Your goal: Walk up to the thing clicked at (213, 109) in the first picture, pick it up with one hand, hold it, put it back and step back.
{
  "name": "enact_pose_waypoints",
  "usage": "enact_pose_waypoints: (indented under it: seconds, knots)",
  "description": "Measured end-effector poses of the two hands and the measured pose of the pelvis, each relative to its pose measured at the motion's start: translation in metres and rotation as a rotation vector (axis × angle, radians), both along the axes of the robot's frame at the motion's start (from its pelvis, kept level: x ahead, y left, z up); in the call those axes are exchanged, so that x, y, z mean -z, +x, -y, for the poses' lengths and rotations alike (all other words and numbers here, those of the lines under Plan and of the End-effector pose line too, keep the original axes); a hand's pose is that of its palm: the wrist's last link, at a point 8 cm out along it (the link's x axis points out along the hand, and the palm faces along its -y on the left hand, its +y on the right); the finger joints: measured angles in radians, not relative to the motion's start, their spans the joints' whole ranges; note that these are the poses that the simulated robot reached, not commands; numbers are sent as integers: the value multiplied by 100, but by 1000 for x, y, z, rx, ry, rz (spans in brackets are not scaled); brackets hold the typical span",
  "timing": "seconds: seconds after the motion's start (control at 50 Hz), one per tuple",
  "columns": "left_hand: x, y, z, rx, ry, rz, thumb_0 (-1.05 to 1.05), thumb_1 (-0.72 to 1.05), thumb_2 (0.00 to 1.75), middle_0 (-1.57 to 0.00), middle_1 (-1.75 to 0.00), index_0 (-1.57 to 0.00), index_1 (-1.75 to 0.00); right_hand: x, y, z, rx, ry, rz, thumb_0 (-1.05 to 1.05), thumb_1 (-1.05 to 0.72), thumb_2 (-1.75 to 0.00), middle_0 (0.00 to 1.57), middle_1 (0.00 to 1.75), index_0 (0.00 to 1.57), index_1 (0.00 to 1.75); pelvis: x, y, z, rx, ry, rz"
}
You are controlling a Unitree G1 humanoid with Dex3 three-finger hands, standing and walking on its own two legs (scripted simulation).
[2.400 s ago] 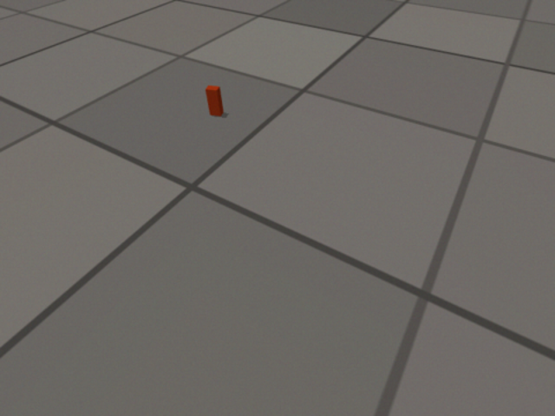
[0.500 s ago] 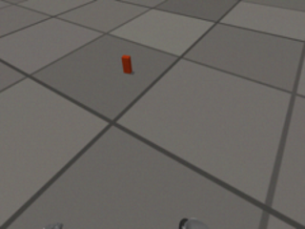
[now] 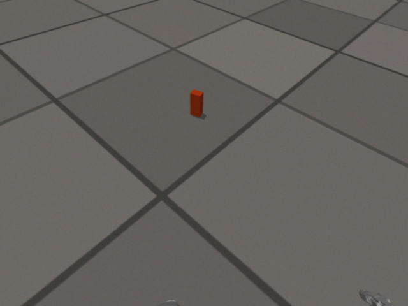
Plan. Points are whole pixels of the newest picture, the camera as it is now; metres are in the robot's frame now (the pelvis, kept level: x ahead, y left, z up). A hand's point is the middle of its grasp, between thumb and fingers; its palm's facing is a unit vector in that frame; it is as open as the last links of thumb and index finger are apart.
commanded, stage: walk up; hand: left
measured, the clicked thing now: (196, 103) +1.56 +0.17 -0.66
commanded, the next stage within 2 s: none
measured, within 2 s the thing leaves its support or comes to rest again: neither
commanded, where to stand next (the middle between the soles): +1.13 -0.06 m, yaw +0 degrees
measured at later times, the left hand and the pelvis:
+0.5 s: hand (140, 195) +0.41 +0.23 -0.11, palm faces -0.05 -0.92 -0.39, open 7.4 cm; pelvis +0.28 -0.05 +0.00, yaw -1 degrees
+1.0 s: hand (143, 167) +0.54 +0.25 -0.15, palm faces -0.05 -0.94 -0.34, open 7.4 cm; pelvis +0.51 -0.03 +0.01, yaw -1 degrees
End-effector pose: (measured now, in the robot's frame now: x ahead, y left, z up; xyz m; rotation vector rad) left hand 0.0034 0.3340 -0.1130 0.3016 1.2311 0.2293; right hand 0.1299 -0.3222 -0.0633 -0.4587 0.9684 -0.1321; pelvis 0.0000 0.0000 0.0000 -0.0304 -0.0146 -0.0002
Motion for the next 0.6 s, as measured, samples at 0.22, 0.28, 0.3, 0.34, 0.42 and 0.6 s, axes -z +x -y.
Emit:
enact_pose_waypoints:
  seconds: [0.22,0.28,0.3,0.34,0.42,0.6]
  knots:
    - [-19,162,4,95,-36,24,1,91,90,-20,-30,-20,-29,-12,59,-19,110,42,-41,1,-90,-90,20,30,20,30,-25,118,-8,30,31,12]
    - [-26,212,11,125,-33,43,1,91,90,-20,-30,-20,-30,-5,68,-11,142,52,-87,1,-90,-90,20,30,21,30,-25,151,-3,31,39,14]
    - [-28,229,14,134,-29,52,1,91,90,-20,-30,-20,-30,-2,71,-7,154,55,-102,1,-90,-90,20,30,21,30,-25,162,0,31,42,15]
    - [-31,266,22,148,-21,74,1,91,90,-20,-30,-20,-30,6,80,2,177,62,-134,1,-90,-90,21,30,21,30,-22,185,6,30,49,17]
    - [-33,342,42,166,8,142,1,91,90,-20,-30,-20,-30,30,107,27,214,67,-185,1,-90,-90,21,30,21,30,-8,237,26,19,61,17]
    - [-52,424,79,126,32,227,0,91,90,-21,-30,-20,-30,38,230,48,164,101,-165,1,-91,-90,20,30,20,30,-15,322,53,14,33,33]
